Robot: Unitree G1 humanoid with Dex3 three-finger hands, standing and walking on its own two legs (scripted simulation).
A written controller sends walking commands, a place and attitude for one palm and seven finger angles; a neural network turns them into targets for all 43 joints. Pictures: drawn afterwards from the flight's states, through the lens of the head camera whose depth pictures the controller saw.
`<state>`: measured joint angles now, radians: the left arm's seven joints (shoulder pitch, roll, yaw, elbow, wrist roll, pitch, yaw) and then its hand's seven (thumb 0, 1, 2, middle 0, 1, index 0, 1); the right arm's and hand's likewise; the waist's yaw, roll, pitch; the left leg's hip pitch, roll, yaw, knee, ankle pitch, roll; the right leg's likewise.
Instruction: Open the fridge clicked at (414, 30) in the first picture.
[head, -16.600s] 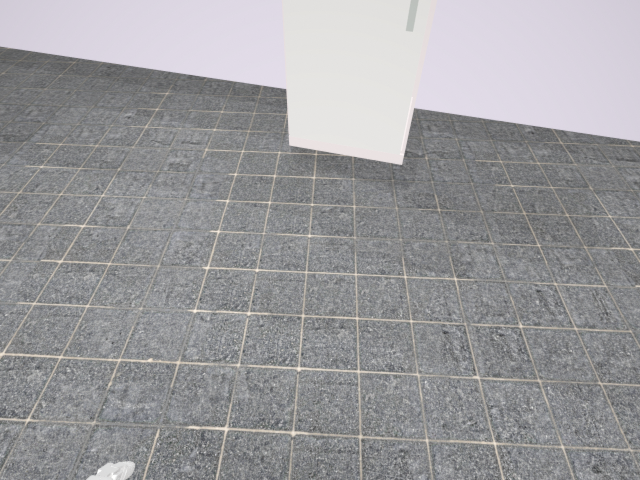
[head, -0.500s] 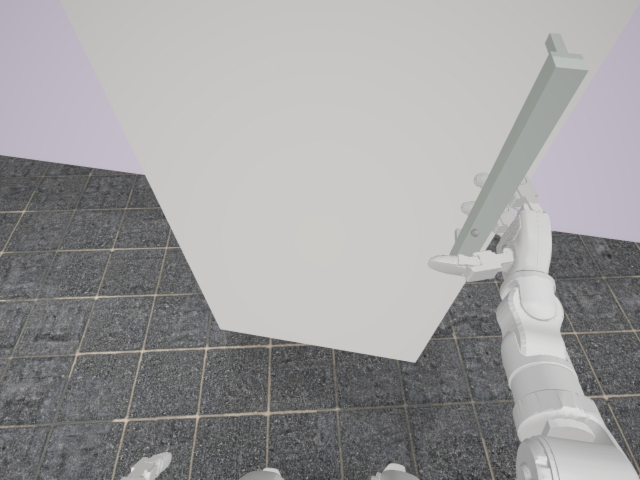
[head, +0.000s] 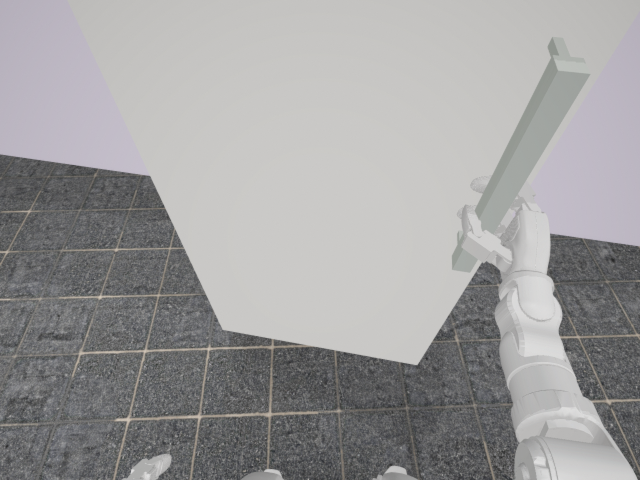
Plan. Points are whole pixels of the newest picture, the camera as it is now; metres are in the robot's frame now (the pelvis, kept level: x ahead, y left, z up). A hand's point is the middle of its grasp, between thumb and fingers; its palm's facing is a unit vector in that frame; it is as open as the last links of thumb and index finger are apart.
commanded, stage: grip the handle and tug to test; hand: right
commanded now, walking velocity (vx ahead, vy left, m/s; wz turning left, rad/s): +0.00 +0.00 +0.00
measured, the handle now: (498, 178) +0.48 -0.16 +0.13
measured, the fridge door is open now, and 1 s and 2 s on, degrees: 0 0 18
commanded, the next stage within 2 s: pull the door a little, standing still in 0.72 s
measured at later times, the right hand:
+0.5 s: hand (473, 232) +0.42 -0.14 +0.08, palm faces +0.05 +1.00 +0.00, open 6.2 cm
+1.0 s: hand (472, 233) +0.42 -0.14 +0.08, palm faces +0.06 +1.00 +0.00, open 6.2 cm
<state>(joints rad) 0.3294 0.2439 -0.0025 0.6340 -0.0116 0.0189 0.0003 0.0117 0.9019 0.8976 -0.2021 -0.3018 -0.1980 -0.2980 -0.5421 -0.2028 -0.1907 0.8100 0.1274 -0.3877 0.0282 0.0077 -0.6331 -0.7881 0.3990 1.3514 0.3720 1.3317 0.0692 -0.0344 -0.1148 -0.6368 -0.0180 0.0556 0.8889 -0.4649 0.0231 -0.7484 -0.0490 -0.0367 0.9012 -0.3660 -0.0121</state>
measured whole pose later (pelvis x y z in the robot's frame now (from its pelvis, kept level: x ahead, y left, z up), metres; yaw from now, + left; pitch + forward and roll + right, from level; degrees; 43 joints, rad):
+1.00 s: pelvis +0.02 -0.01 +0.00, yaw +0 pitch +13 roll +1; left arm 0.32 0.24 0.01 0.59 -0.01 0.04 -0.02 0.01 0.90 0.90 -0.20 -0.30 -0.20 -0.30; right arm -0.42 -0.16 -0.14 0.61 0.14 -0.31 -0.01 0.00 -0.65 -0.80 0.35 1.40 0.33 1.38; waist 0.05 -0.03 -0.13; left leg -0.61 -0.01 0.04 0.87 -0.49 0.01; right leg -0.72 -0.04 -0.05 0.89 -0.40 -0.02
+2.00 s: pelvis +0.05 +0.04 +0.04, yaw -7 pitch +1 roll -2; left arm 0.16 0.21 -0.02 0.53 0.02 0.07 0.09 0.01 0.90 0.90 -0.20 -0.30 -0.20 -0.30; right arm 0.33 -0.12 0.15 -0.06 0.03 -0.10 -0.09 0.01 -0.57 -0.77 0.33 1.33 0.36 1.40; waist 0.02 -0.04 -0.02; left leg -0.31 -0.02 0.09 0.63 -0.36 0.00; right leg -0.31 0.02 0.01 0.48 -0.20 0.00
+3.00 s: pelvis +0.02 +0.41 +0.03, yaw -52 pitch -2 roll +0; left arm 0.17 0.17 0.02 0.61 0.06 -0.15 0.11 0.01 0.90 0.90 -0.20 -0.30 -0.20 -0.30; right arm 0.23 -0.19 0.01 -0.14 -0.03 -0.13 -0.05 0.00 -0.57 -0.79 0.42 1.37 0.32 1.40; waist 0.03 0.03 0.14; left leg -0.54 0.02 0.08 1.01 -0.39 -0.04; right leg -0.30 -0.04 -0.06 0.68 -0.33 -0.01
